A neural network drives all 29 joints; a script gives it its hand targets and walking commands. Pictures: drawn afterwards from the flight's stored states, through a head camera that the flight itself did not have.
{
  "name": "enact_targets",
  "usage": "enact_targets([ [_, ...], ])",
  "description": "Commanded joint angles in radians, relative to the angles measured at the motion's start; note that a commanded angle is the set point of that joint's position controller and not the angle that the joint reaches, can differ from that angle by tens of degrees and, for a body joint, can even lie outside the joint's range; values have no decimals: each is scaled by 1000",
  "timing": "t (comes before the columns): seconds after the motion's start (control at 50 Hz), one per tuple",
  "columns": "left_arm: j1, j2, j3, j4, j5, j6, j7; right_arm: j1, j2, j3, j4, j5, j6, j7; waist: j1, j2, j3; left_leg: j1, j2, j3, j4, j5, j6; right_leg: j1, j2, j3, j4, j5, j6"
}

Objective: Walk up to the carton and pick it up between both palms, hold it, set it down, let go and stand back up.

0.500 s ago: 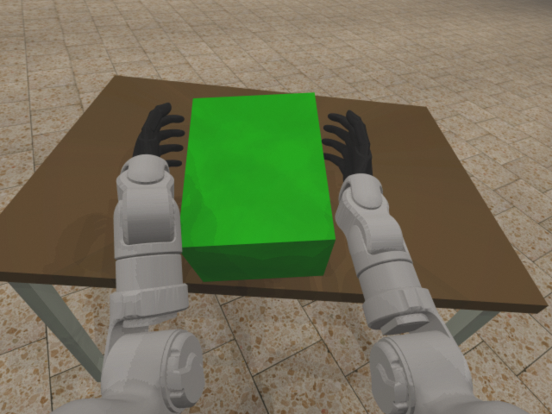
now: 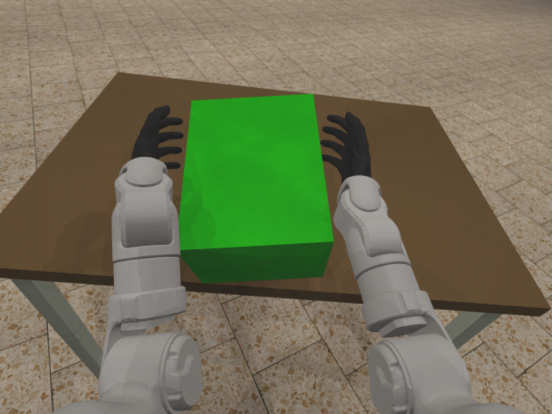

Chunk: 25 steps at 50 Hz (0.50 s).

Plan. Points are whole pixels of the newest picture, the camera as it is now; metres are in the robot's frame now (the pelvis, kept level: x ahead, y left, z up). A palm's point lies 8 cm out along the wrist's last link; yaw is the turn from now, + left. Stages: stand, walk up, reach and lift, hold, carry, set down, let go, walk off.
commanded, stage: hold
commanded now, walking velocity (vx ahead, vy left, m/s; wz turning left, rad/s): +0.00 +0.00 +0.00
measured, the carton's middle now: (257, 189) +0.40 -0.01 +0.12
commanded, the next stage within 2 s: none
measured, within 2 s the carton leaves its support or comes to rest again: neither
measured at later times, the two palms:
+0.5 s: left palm (154, 158) +0.38 +0.13 +0.20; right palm (360, 172) +0.36 -0.14 +0.19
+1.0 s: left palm (156, 159) +0.38 +0.13 +0.19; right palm (361, 173) +0.36 -0.15 +0.19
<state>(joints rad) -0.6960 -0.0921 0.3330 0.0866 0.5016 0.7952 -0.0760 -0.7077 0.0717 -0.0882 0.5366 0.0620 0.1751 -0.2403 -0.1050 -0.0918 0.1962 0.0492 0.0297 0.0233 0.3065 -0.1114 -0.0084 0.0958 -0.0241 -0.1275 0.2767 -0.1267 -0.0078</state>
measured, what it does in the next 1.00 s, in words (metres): stands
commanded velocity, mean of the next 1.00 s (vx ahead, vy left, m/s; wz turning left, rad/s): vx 0.00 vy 0.00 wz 0.00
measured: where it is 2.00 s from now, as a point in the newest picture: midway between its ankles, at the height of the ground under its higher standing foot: outside the picture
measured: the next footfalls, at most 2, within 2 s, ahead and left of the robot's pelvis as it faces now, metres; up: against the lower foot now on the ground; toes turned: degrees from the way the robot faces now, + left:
none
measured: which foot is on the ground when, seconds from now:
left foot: down 0.00-1.00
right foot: down 0.00-1.00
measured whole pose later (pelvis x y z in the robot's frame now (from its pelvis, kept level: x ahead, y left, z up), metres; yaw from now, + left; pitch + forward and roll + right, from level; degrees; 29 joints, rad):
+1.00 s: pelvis +0.00 +0.00 +0.00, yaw -1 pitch -14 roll -1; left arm -0.69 -0.10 0.32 0.07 0.51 0.79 -0.07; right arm -0.69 0.06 -0.07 0.52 0.08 0.15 -0.25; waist -0.12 -0.09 0.20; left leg 0.06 0.03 0.04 0.31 -0.12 0.00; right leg 0.11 -0.02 -0.11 0.27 -0.13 0.00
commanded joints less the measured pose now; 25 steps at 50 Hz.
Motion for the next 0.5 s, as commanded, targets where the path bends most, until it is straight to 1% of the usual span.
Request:
enact_targets([
  [0.0, -662, -445, -463, -127, -226, -119, -141, -718, 434, 318, -317, 55, -78, 128, -72, 101, -596, 134, -66, 52, 8, 147, 17, 81, 51, -16, -20, 179, 50],
  [0.02, -630, -428, -434, -97, -205, -112, -139, -696, 419, 319, -286, 51, -70, 126, -63, 93, -553, 120, -64, 51, -2, 129, 22, 83, 54, -20, -21, 169, 50],
  [0.06, -574, -397, -360, -41, -158, -91, -144, -643, 388, 313, -213, 46, -50, 127, -33, 85, -438, 53, -59, 58, -49, 61, 36, 93, 55, -25, -27, 99, 46],
  [0.1, -547, -384, -308, -20, -121, -72, -154, -615, 370, 304, -176, 46, -42, 136, -8, 86, -362, -13, -52, 70, -101, 21, 47, 115, 61, -26, -23, 36, 37],
  [0.12, -544, -384, -296, -24, -110, -66, -160, -620, 366, 302, -175, 50, -44, 141, 0, 89, -353, -27, -49, 75, -111, 32, 48, 132, 64, -26, -18, 29, 32],
  [0.16, -551, -391, -297, -49, -107, -61, -164, -655, 365, 307, -203, 62, -62, 147, 8, 94, -383, -4, -46, 80, -95, 98, 44, 148, 71, -26, -13, 52, 23],
  [0.22, -587, -416, -358, -117, -146, -71, -149, -732, 383, 343, -289, 88, -96, 142, 2, 97, -501, 104, -46, 75, -22, 218, 33, 113, 77, -26, -16, 123, 19],
  [0.26, -609, -429, -401, -149, -175, -84, -134, -754, 397, 368, -326, 98, -107, 136, -8, 97, -563, 157, -48, 67, 15, 257, 29, 82, 77, -25, -20, 157, 21],
  [0.28, -613, -430, -413, -152, -184, -90, -129, -750, 400, 374, -330, 97, -107, 134, -12, 95, -575, 165, -50, 64, 22, 255, 29, 73, 76, -24, -22, 163, 24],
  [0.32, -606, -420, -412, -138, -186, -93, -124, -722, 397, 369, -311, 84, -100, 130, -19, 86, -554, 150, -52, 64, 14, 208, 33, 65, 70, -22, -29, 149, 27],
  [0.38, -588, -398, -379, -91, -167, -84, -132, -673, 388, 329, -259, 53, -78, 132, -24, 71, -467, 77, -52, 72, -39, 75, 45, 66, 58, -19, -39, 72, 33],
  [0.42, -586, -397, -362, -70, -155, -78, -140, -660, 388, 301, -236, 37, -70, 138, -25, 69, -422, 28, -52, 78, -75, 10, 52, 76, 54, -18, -38, 25, 34],
  [0.48, -595, -404, -355, -69, -150, -76, -151, -673, 389, 282, -238, 32, -73, 143, -28, 78, -427, 18, -53, 81, -81, 15, 52, 102, 53, -19, -31, 31, 32],
])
